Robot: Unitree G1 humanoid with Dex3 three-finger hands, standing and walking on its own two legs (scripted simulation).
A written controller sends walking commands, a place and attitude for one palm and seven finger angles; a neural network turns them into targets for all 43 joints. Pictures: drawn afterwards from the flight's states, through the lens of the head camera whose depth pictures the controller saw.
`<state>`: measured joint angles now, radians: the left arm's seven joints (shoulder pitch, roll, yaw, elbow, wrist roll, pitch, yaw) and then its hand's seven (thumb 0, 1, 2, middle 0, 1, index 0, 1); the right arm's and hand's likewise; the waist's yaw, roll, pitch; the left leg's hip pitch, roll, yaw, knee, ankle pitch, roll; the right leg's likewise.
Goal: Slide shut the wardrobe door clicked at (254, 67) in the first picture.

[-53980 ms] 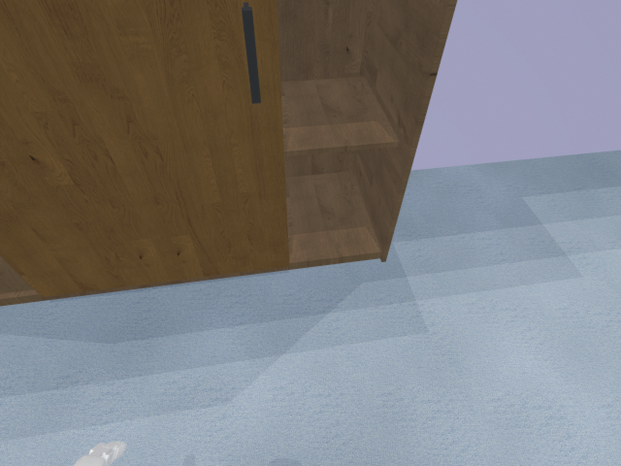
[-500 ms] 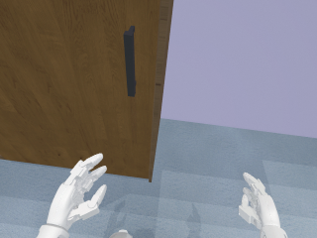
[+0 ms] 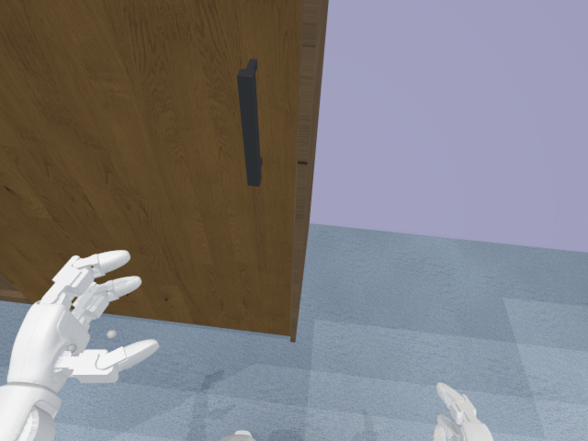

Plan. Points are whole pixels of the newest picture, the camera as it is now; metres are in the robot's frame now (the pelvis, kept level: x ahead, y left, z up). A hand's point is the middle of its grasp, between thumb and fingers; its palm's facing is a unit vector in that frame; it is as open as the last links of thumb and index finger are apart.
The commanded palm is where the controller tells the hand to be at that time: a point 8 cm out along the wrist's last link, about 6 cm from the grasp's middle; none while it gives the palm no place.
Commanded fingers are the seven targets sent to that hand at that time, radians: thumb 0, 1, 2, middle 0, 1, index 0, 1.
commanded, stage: raise the hand with hooked fingers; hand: left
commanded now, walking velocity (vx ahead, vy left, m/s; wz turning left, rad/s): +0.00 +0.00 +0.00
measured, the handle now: (253, 127) +0.54 +0.09 +0.15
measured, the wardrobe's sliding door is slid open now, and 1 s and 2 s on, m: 0.00 0.00 0.00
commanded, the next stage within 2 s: move the hooked fingers beside the handle in 1.20 s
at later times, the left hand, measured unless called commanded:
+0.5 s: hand (63, 285) +0.25 +0.26 +0.14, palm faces -0.02 -1.00 -0.08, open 13.9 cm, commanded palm +0.23 +0.32 +0.16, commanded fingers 0.00 -0.50 0.30 -0.30 -1.20 -0.30 -1.20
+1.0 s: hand (56, 248) +0.27 +0.27 +0.18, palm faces -0.01 -1.00 -0.08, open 14.0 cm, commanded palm +0.25 +0.32 +0.18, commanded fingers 0.00 -0.50 0.30 -0.30 -1.20 -0.30 -1.20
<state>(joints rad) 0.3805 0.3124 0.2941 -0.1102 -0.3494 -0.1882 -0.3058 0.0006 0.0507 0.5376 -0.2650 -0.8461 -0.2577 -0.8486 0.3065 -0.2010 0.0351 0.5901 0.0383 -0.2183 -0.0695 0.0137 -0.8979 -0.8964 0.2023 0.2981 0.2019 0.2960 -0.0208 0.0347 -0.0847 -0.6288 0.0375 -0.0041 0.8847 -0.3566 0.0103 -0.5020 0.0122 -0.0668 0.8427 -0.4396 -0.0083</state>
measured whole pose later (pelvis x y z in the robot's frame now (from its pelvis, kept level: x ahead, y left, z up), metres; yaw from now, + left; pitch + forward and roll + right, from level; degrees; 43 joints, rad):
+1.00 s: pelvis +0.01 -0.01 +0.04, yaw +1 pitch -1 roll -1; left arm 0.00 0.45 0.45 0.19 -0.36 -0.04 -0.53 -0.02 -0.50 0.30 -0.30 -1.20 -0.30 -1.20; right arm 0.27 -0.28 0.05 0.61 0.06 -0.24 -0.09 0.01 -0.90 -0.90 0.20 0.30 0.20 0.30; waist 0.01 0.03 -0.02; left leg -0.31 0.02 0.00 0.57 -0.23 0.01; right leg -0.19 0.01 -0.07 0.52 -0.31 -0.01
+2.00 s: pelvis +0.03 +0.00 +0.04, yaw +0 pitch +2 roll -1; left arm -0.27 0.40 0.33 0.40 -0.28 -0.03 -0.42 -0.02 -0.50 0.30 -0.30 -1.20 -0.30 -1.20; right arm 0.28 -0.27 0.04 0.64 0.06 -0.19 -0.10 0.01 -0.90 -0.90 0.20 0.30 0.20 0.30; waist -0.02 0.03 -0.02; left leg -0.35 0.02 0.02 0.58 -0.26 0.01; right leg -0.24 0.00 -0.05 0.54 -0.34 -0.01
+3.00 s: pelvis +0.03 -0.01 +0.03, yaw -2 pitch +7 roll -1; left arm -0.75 0.41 0.31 0.94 -0.17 -0.19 -0.25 -0.02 -0.50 0.30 -0.30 -1.20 -0.30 -1.20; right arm 0.36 -0.26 0.01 0.69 0.04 -0.03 -0.05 0.01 -0.90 -0.90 0.20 0.30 0.20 0.30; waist -0.11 0.01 -0.04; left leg -0.49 0.04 0.03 0.65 -0.28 0.00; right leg -0.39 0.02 -0.03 0.62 -0.36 -0.01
